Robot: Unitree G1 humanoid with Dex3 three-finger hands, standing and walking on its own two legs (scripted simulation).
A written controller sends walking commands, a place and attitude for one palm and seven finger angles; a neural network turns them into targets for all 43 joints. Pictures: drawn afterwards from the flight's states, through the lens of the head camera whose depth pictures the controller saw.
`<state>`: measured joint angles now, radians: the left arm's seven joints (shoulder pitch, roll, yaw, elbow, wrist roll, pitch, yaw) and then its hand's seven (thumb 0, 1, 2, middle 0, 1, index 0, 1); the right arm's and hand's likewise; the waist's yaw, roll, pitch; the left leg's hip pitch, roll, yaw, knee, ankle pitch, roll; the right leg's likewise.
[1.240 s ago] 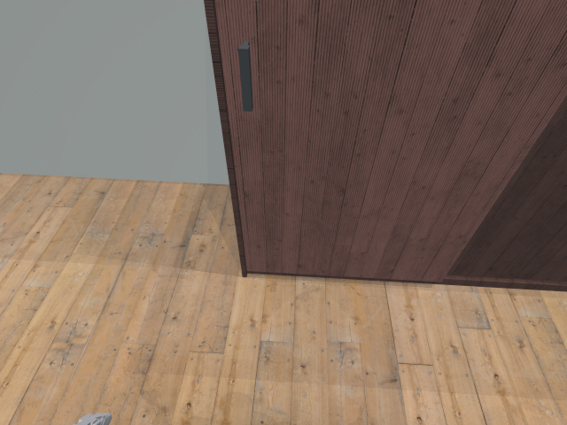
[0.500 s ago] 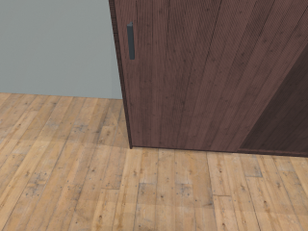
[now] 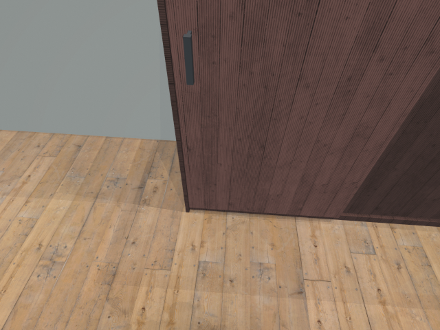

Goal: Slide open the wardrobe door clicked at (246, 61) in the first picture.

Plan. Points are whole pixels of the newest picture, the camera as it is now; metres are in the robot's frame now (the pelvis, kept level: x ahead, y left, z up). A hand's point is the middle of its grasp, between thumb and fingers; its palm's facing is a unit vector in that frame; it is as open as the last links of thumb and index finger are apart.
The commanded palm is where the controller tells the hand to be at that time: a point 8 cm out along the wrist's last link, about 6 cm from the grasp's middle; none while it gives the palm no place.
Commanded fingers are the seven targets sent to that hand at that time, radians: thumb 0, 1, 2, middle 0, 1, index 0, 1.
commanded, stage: look at it before walking up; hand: left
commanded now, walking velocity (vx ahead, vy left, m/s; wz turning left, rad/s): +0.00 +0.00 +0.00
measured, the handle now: (189, 58) +0.80 +0.14 +0.11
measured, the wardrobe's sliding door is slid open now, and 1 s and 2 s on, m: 0.00 0.00 0.00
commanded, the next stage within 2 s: take the last steps up to it in 0.20 s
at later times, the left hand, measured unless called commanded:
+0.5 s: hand out of the picture +0.06 +0.23 -0.17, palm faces -0.01 -0.96 -0.28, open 7.4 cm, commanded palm none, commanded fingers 0.00 0.90 0.90 -0.20 -0.30 -0.20 -0.30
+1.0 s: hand (152, 277) +0.27 +0.18 -0.19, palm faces -0.05 -0.97 -0.23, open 7.3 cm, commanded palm none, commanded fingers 0.00 0.90 0.90 -0.20 -0.30 -0.20 -0.30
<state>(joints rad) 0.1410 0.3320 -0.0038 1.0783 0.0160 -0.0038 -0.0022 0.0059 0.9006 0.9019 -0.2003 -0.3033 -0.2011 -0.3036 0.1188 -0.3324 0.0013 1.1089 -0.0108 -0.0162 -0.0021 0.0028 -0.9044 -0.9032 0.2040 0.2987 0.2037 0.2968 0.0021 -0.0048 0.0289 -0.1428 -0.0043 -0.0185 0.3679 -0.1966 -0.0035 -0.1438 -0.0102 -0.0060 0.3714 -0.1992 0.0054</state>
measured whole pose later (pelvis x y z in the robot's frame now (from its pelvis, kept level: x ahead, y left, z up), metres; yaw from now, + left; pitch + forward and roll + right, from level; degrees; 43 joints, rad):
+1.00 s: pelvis +0.18 -0.01 -0.03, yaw -2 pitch -1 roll +0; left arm 0.15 0.21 0.06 0.99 0.03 -0.05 -0.02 0.02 0.93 0.90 -0.20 -0.30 -0.20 -0.30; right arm 0.56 -0.09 -0.02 1.23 -0.01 -0.05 -0.03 0.00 -0.90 -0.90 0.20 0.30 0.20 0.30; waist -0.04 0.01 0.11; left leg 0.03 0.04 0.06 0.58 -0.51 0.00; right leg -0.43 -0.04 -0.13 0.61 -0.14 -0.07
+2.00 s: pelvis +0.26 -0.04 +0.00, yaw -1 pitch -1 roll +2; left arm 0.31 0.13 0.04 1.04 0.03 0.01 0.02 0.01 0.91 0.90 -0.20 -0.30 -0.20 -0.30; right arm 0.33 -0.21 -0.07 1.07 -0.03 0.05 0.00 0.00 -0.91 -0.90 0.20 0.30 0.20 0.30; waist 0.01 0.01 -0.02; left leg -0.35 0.03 0.06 0.81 -0.35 -0.04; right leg -0.21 -0.06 -0.06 0.43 -0.21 -0.01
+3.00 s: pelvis +0.22 -0.02 -0.01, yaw +0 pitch -3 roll +0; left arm 0.19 0.33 0.01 0.97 0.02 -0.01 0.01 0.01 0.90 0.90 -0.20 -0.30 -0.20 -0.30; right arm 0.19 -0.32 -0.02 0.98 -0.02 -0.01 0.00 0.00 -0.91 -0.90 0.20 0.30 0.20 0.30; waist 0.00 0.00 -0.01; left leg -0.17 0.02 0.05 0.48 -0.26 0.00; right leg -0.23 -0.07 -0.07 0.47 -0.18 0.02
